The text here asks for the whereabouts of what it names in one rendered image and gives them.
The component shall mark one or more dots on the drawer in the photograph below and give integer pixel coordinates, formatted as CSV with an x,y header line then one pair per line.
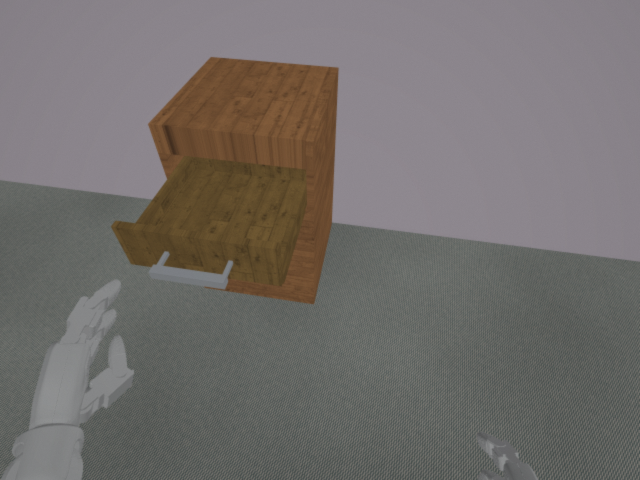
x,y
211,211

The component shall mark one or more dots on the robot left forearm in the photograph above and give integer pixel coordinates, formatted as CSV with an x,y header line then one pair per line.
x,y
47,452

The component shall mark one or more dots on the handle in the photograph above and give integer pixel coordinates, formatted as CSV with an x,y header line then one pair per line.
x,y
186,276

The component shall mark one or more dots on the robot left hand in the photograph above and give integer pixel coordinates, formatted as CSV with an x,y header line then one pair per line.
x,y
60,392

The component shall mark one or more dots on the cabinet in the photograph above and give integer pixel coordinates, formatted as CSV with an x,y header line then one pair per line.
x,y
267,113

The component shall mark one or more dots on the robot right hand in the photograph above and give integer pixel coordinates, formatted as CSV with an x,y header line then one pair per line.
x,y
506,458

